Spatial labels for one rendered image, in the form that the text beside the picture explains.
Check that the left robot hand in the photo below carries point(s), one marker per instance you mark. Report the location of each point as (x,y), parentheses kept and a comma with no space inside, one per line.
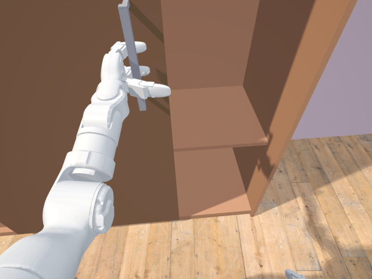
(114,68)

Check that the robot left forearm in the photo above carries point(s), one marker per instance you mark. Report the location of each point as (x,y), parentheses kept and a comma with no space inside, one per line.
(92,157)

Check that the robot left upper arm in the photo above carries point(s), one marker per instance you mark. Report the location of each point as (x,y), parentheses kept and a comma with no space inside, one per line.
(75,213)

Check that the handle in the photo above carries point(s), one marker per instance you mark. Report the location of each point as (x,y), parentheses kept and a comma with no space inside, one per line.
(130,45)

